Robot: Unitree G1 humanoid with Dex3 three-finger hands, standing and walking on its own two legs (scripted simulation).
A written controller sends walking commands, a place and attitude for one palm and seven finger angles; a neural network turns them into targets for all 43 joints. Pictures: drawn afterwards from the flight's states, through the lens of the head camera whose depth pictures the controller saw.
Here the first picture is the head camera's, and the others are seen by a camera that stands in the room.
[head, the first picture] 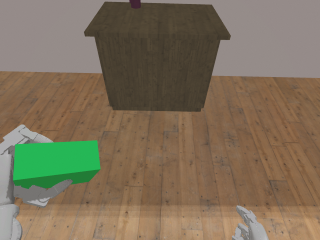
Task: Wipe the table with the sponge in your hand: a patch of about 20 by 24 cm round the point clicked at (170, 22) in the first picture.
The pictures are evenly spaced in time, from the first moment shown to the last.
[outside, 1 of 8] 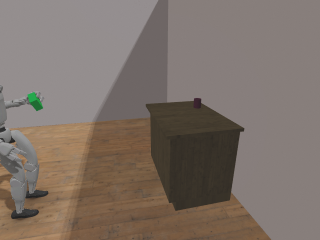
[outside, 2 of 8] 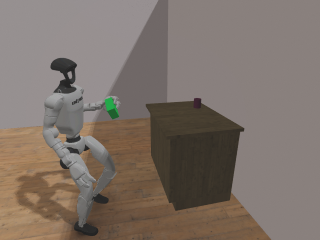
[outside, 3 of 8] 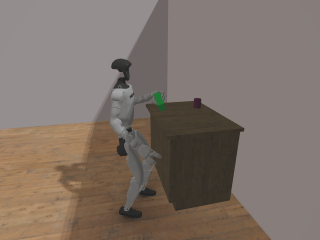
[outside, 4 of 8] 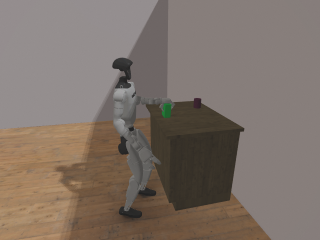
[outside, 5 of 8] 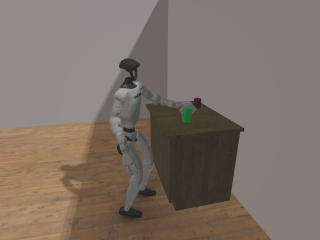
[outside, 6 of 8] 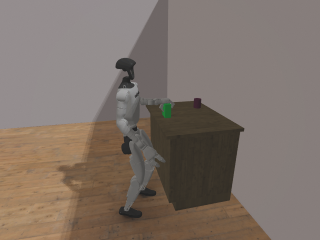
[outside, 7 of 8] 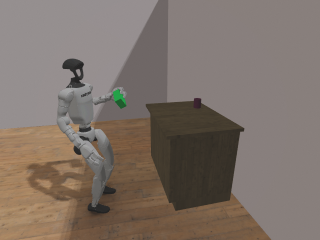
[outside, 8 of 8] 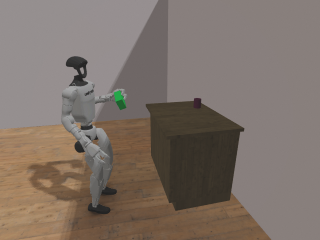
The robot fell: no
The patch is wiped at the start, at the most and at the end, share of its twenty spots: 0.00 0.95 0.95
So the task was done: yes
